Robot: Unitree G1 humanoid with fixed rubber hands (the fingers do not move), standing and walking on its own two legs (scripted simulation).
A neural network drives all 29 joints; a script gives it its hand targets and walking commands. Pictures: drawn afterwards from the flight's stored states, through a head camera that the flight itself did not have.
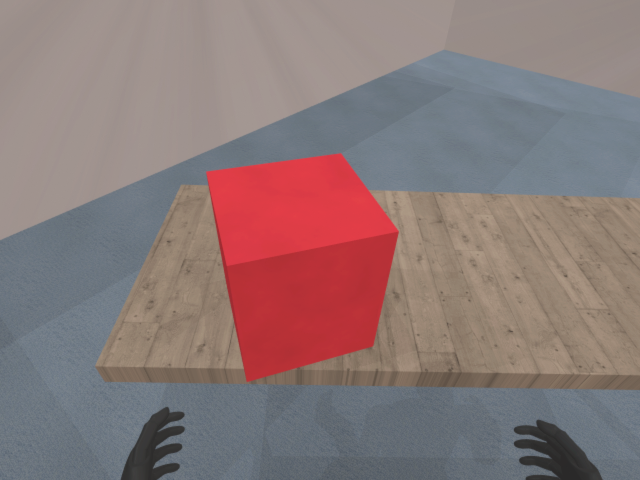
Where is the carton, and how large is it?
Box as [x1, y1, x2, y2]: [206, 153, 398, 381]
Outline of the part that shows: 340,153 206,172 225,278 247,381 372,346 398,231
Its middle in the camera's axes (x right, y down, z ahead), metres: -0.04 +0.04 +0.60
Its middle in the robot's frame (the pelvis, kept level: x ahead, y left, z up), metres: +0.44 +0.05 +0.04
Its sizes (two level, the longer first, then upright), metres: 0.210 0.200 0.250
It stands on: a table, 0.69 m high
